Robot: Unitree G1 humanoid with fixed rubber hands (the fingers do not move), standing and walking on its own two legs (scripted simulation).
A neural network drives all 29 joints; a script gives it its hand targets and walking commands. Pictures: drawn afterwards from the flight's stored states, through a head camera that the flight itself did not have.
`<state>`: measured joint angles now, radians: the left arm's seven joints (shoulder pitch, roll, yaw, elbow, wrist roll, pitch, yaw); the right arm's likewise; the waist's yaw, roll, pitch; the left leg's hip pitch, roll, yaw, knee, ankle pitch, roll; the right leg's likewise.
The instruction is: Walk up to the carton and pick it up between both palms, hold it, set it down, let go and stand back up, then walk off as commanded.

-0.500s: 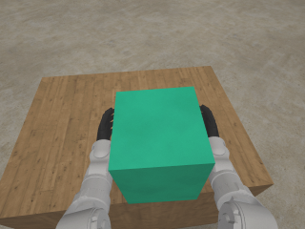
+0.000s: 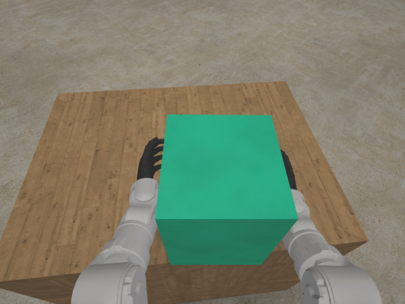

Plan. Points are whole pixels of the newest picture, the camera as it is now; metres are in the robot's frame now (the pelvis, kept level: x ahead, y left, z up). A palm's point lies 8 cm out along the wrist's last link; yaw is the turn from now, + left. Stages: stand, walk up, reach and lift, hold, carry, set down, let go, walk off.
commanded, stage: set down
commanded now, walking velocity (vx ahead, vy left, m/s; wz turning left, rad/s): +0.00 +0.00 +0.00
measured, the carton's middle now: (217, 194) +0.34 -0.03 +0.02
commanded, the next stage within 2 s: none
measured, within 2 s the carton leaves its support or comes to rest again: neither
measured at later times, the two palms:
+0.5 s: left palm (128, 227) +0.29 +0.16 -0.02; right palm (299, 196) +0.33 -0.20 +0.01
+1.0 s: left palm (113, 273) +0.20 +0.17 -0.01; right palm (321, 246) +0.23 -0.21 +0.00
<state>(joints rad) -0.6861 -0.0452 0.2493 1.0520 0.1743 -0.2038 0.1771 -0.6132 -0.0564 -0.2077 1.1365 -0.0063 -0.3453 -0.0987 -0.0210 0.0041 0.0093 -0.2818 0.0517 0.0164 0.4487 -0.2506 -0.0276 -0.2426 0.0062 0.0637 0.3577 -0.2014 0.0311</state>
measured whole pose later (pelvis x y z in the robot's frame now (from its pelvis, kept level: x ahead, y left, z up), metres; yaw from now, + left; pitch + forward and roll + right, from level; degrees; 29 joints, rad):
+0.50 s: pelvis -0.02 +0.00 +0.00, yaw +0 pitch +5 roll -2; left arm -0.34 -0.02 0.14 0.85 0.08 -0.24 0.16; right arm -0.59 -0.17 -0.08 1.18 0.18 -0.40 -0.07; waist 0.01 0.03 -0.01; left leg -0.34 0.06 0.02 0.49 -0.23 -0.03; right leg -0.29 0.02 0.06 0.36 -0.17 0.03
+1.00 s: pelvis -0.07 +0.00 +0.00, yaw +0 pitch +1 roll -2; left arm -0.11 0.05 0.00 0.62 -0.04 -0.21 0.15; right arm -0.25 -0.18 -0.07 0.79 0.19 -0.25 -0.02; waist 0.01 0.03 -0.02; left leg -0.34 0.07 0.01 0.49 -0.18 -0.03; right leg -0.29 0.02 0.06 0.36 -0.11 0.03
